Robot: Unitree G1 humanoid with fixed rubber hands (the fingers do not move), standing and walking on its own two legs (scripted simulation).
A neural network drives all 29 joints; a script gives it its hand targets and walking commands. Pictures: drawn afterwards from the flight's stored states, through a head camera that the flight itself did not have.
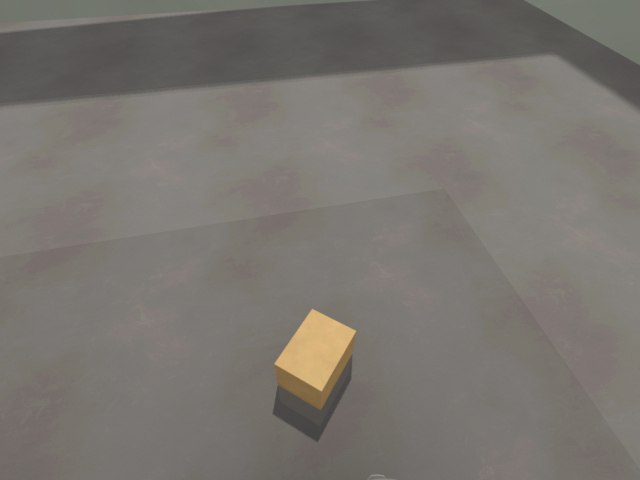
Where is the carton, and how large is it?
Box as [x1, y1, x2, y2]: [274, 309, 355, 409]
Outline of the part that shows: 312,309 274,365 277,383 280,386 320,409 352,352 355,331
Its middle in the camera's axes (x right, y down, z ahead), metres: -0.02 +0.35 +1.19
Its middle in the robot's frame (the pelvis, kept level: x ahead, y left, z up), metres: +0.60 +0.00 -0.66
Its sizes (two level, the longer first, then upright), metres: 0.213 0.156 0.151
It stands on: the floor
